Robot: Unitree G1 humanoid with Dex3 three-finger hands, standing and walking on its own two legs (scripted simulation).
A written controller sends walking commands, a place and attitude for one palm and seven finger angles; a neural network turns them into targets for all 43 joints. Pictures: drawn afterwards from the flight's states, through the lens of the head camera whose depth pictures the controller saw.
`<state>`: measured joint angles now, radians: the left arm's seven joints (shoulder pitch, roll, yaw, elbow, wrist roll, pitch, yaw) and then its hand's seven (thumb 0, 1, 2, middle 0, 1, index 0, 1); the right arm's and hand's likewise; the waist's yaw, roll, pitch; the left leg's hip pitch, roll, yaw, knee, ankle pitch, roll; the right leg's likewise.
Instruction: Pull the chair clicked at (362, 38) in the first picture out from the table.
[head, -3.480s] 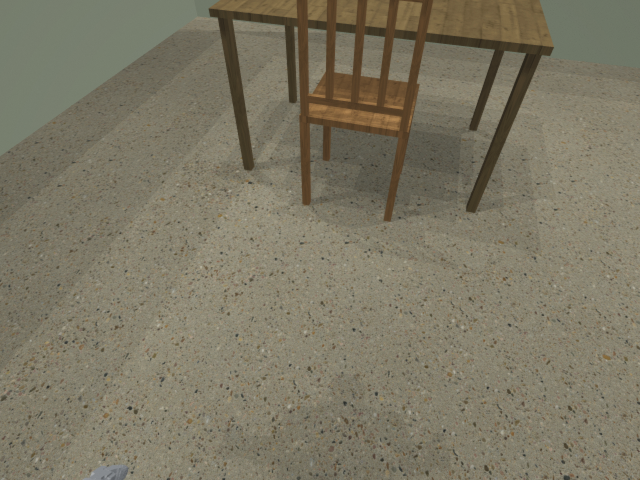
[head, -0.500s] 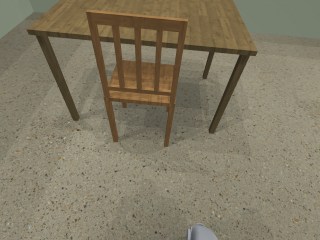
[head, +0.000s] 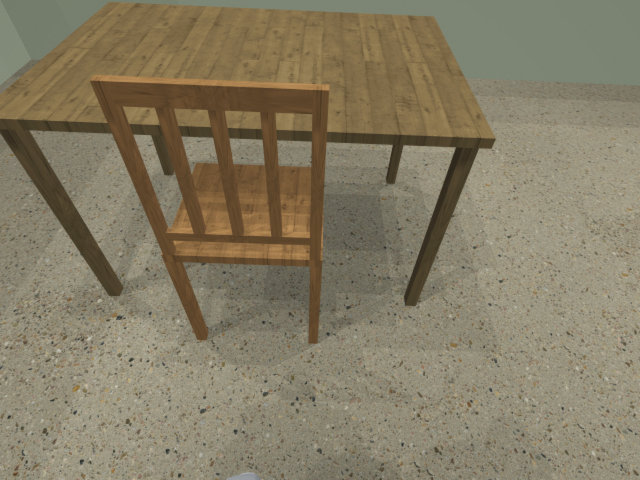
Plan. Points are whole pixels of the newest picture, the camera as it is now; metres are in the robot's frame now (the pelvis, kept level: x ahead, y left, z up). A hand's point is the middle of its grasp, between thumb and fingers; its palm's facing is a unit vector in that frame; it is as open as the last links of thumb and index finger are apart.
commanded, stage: take the last steps up to it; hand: left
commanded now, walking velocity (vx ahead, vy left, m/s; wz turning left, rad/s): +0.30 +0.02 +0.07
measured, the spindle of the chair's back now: (228, 179) +0.69 +0.23 -0.06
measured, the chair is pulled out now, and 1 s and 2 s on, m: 0.00 0.00 0.00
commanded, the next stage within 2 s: come to a stop and stand still in 0.48 s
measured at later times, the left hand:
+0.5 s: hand (206, 443) +0.21 +0.18 -0.18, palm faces +0.03 -0.97 -0.23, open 7.3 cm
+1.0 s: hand (207, 422) +0.24 +0.19 -0.19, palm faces +0.09 -0.97 -0.20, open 7.4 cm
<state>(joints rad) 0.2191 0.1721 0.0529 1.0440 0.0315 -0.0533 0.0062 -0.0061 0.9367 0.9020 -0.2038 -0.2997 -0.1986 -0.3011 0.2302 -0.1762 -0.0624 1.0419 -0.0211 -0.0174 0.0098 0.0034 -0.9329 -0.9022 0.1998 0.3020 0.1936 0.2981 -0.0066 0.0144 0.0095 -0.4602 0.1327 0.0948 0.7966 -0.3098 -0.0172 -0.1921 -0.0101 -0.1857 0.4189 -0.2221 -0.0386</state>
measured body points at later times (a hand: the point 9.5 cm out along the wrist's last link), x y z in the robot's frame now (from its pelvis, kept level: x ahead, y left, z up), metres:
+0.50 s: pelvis +0.17 +0.00 -0.01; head +0.19 -0.02 +0.44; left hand +0.21 +0.24 -0.16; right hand +0.11 -0.20 -0.18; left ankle +0.09 +0.12 -0.74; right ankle +0.23 -0.11 -0.74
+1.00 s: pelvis +0.23 +0.01 +0.00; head +0.26 +0.03 +0.44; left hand +0.24 +0.24 -0.17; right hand +0.33 -0.21 -0.14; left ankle +0.29 +0.11 -0.74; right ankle +0.19 -0.11 -0.70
